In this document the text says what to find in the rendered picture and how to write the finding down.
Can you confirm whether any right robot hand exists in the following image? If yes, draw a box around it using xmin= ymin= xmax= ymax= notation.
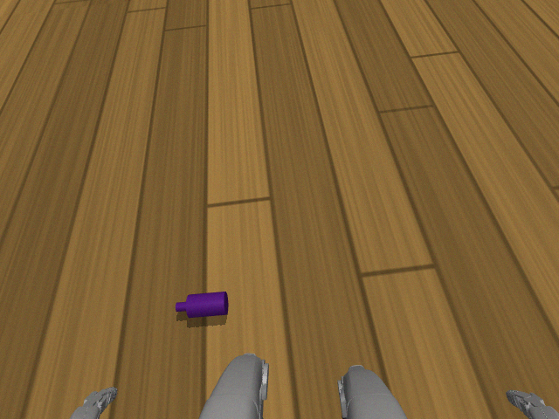
xmin=506 ymin=390 xmax=559 ymax=419

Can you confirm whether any bottle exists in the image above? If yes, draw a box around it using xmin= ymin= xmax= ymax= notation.
xmin=176 ymin=292 xmax=228 ymax=318

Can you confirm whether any left robot hand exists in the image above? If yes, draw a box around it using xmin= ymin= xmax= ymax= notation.
xmin=70 ymin=387 xmax=117 ymax=419

